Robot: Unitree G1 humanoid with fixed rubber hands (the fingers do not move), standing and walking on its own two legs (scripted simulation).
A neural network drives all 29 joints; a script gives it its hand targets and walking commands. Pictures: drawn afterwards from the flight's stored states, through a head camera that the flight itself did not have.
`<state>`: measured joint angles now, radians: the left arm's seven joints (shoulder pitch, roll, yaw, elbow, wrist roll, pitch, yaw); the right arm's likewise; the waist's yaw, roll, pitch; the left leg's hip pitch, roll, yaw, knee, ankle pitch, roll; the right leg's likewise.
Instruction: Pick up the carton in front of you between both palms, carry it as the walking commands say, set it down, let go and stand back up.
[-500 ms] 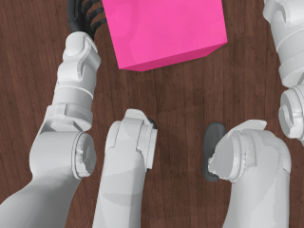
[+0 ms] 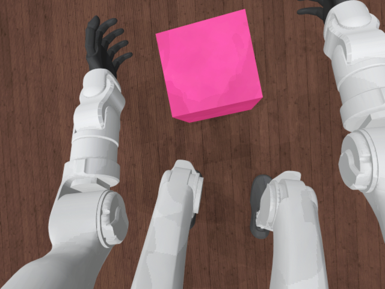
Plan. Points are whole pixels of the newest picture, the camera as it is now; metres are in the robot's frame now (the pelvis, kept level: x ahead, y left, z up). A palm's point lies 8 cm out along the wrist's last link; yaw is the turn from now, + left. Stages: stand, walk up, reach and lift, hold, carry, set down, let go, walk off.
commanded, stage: set down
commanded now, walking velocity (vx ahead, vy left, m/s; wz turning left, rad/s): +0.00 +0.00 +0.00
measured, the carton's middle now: (211, 77) +0.53 +0.06 -0.36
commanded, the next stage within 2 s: let go in 0.42 s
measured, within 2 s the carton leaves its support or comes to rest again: neither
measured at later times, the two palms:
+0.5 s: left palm (29, 33) +0.47 +0.23 +0.07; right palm out of the picture +0.57 -0.15 +0.05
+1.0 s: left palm out of the picture +0.35 +0.24 +0.18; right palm out of the picture +0.40 -0.19 +0.15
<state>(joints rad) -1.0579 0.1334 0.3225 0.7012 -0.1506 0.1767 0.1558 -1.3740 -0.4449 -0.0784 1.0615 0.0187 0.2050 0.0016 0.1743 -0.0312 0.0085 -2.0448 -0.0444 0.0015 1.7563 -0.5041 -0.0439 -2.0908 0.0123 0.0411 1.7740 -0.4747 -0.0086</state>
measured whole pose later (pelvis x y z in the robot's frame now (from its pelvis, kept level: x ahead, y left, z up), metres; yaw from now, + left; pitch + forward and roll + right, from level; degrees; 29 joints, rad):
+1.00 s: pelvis +0.09 +0.01 +0.25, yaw -4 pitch +24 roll +0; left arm -0.12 0.19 0.11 0.48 -0.01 0.05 -0.13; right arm -0.28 -0.13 -0.16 0.58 -0.09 0.08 -0.09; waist 0.12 0.03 -0.06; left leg -0.86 -0.01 -0.01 0.76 -0.32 0.00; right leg -0.88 0.02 0.04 0.75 -0.28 0.01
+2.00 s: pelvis +0.12 +0.01 +0.28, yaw -4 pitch -2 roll +0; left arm 0.21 0.30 0.05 0.55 0.04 0.09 0.01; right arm 0.23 -0.27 -0.04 0.61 -0.05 0.04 0.01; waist 0.01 -0.03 0.02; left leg -0.18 -0.02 -0.02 0.54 -0.32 0.01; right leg -0.21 0.00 0.03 0.54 -0.29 0.01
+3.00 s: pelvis +0.12 +0.01 +0.29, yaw -4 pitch -2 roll +0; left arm 0.16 0.38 0.00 0.94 0.02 -0.01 0.01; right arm 0.16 -0.36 -0.01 0.94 -0.02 -0.01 -0.01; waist 0.00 -0.02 0.01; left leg -0.11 -0.01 -0.02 0.40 -0.25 0.01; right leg -0.13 0.01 0.04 0.39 -0.22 0.01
